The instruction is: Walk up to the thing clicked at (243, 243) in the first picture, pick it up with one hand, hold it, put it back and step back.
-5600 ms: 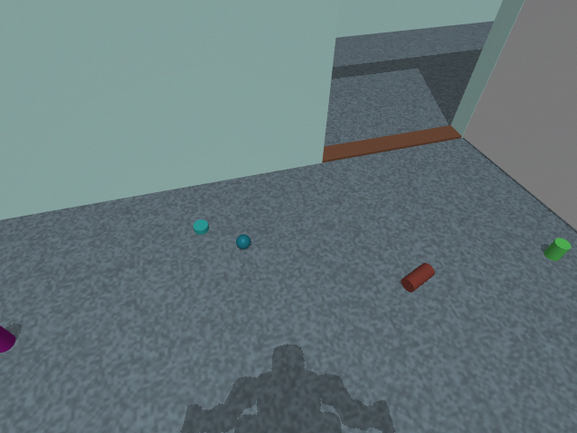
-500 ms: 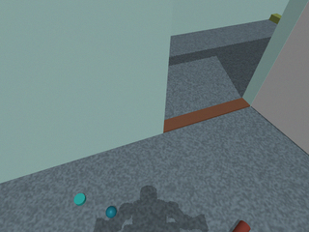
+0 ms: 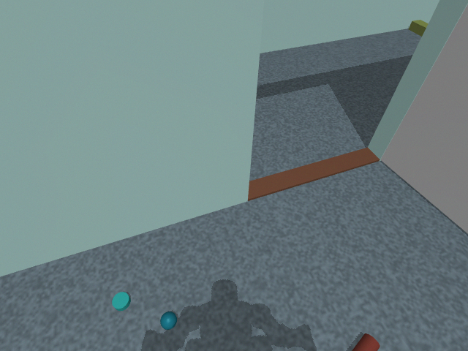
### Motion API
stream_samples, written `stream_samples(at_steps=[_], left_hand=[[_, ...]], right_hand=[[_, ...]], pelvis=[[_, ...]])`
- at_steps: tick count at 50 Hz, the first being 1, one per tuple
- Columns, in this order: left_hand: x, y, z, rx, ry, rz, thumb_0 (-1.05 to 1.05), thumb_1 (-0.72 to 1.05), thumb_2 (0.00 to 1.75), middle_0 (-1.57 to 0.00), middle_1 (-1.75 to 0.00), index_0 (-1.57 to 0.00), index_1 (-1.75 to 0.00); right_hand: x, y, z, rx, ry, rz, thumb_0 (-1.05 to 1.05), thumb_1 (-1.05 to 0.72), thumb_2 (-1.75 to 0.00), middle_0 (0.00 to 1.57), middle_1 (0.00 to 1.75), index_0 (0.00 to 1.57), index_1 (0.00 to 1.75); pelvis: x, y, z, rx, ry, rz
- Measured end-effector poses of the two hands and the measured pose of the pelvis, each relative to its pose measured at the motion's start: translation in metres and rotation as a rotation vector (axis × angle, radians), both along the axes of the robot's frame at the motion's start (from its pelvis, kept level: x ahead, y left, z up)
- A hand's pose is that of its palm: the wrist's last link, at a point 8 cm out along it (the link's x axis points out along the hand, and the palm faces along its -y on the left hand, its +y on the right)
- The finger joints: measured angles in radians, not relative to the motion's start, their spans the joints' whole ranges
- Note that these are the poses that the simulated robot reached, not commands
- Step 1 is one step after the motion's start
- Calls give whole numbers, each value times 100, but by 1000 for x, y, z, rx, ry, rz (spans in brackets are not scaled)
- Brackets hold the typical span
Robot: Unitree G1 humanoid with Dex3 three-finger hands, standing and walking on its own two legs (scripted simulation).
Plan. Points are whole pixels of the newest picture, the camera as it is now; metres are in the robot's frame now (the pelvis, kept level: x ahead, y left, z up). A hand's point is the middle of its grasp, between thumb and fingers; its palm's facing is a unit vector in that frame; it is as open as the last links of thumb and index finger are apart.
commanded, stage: stand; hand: left
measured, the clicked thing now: (168, 320) +0.39 +0.25 -0.75
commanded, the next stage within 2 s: walk up in 0.56 s
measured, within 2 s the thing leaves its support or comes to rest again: neither
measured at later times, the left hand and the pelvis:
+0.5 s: hand out of the picture +0.07 +0.26 -0.16, palm faces -0.02 -0.94 -0.34, open 7.4 cm; pelvis +0.00 +0.00 +0.00, yaw +0 degrees
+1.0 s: hand out of the picture +0.06 +0.30 -0.19, palm faces -0.03 -0.93 -0.38, open 7.4 cm; pelvis -0.09 +0.04 -0.04, yaw +1 degrees
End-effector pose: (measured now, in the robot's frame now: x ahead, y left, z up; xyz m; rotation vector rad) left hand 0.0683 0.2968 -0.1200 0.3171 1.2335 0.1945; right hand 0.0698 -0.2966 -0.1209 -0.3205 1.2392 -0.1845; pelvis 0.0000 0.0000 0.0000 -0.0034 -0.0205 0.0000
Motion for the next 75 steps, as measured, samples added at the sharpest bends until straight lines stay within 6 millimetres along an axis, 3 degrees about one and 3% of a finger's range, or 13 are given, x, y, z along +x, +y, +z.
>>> stream_samples(at_steps=[28,39,45,51,54,57,62,67,75], left_hand=[[-1,3,1,3,0,4,1,90,89,-20,-30,-20,-30],[-10,17,-6,43,-28,13,1,90,89,-20,-30,-20,-30],[-18,31,-16,50,-66,-40,1,90,89,-20,-30,-20,-30],[-18,50,-35,36,-132,-52,1,90,89,-20,-30,-20,-30],[-31,48,-32,26,-118,-44,1,90,89,-20,-30,-20,-30],[-52,45,-28,14,-88,-49,1,90,89,-20,-30,-20,-30],[-89,41,-25,27,-32,-73,1,90,89,-20,-30,-20,-30],[-120,30,-23,60,-29,-91,1,90,89,-20,-30,-20,-30],[-172,12,3,69,-62,-71,1,90,89,-21,-30,-20,-30]], right_hand=[[2,4,-1,3,-6,6,1,-90,-90,21,30,21,30],[-9,-14,-8,-34,-11,-8,1,-90,-90,21,30,21,30],[-37,-10,-9,-65,-27,-12,1,-91,-90,20,30,21,30],[-100,8,-13,-109,39,-7,1,-91,-90,20,30,21,30],[-131,18,-7,-103,86,-25,1,-90,-90,21,30,21,30],[-148,22,-2,-104,87,-35,1,-90,-90,21,30,21,30],[-161,18,-4,-97,25,-40,1,-90,-90,21,30,21,30],[-170,-2,-19,-78,-41,-34,1,-90,-90,21,30,21,30],[-188,-12,-16,-53,-90,-26,1,-90,-90,21,30,21,30]], pelvis=[[1,2,0,2,-4,1],[-40,1,-15,2,0,6],[-69,17,-26,11,-8,5],[-98,37,-40,2,-15,9],[-108,37,-32,-12,-11,8],[-118,37,-25,-19,-3,-8],[-141,33,-24,-16,0,-40],[-170,18,-34,-8,-3,-74],[-209,9,-22,25,-1,-59]])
